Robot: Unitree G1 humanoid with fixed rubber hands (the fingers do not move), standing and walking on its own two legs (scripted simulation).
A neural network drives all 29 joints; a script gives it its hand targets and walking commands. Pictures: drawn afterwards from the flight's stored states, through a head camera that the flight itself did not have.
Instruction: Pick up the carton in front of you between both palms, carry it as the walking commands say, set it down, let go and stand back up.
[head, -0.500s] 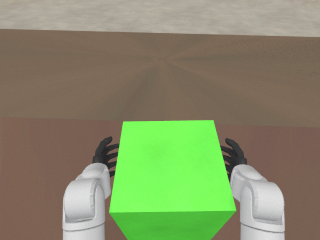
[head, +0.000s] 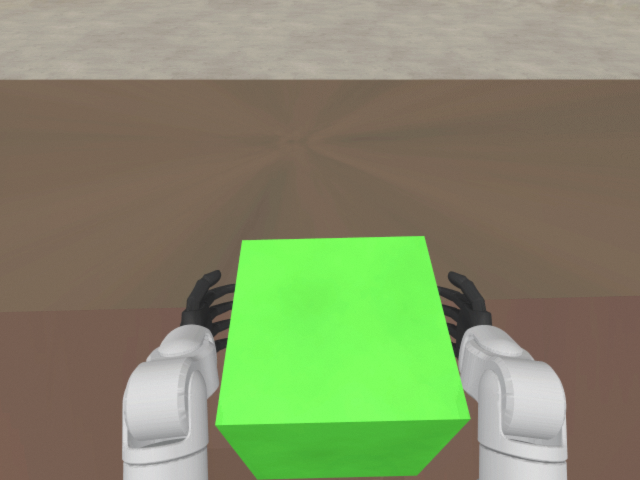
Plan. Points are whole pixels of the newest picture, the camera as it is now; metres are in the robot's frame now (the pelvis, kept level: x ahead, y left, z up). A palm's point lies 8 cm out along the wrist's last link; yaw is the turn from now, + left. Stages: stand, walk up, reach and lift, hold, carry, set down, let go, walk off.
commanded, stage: carry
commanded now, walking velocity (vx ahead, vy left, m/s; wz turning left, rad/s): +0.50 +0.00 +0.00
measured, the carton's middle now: (335, 365) +0.27 +0.00 +0.02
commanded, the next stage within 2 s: none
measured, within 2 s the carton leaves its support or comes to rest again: neither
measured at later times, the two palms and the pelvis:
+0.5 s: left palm (233, 164) +0.59 +0.15 +0.09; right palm (412, 165) +0.60 -0.15 +0.08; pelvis +0.34 +0.00 +0.00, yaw +2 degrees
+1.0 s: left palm (243, 54) +0.98 +0.18 +0.11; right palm (373, 56) +0.98 -0.12 +0.11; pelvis +0.66 +0.02 +0.00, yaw +2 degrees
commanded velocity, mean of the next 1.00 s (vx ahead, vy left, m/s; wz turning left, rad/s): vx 0.50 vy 0.00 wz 0.00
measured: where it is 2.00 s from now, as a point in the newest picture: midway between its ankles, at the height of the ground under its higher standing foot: (313, 234)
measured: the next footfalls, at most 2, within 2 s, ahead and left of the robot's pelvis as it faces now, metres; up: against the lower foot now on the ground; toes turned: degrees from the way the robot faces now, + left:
right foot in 0.08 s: +0.24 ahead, -0.10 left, +0.00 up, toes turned -10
left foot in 0.56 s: +0.57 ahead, +0.11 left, +0.00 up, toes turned +12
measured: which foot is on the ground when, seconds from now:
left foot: down 0.00-0.10, up 0.12-0.54, down 0.56-1.00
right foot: up 0.00-0.06, down 0.08-0.60, up 0.62-1.00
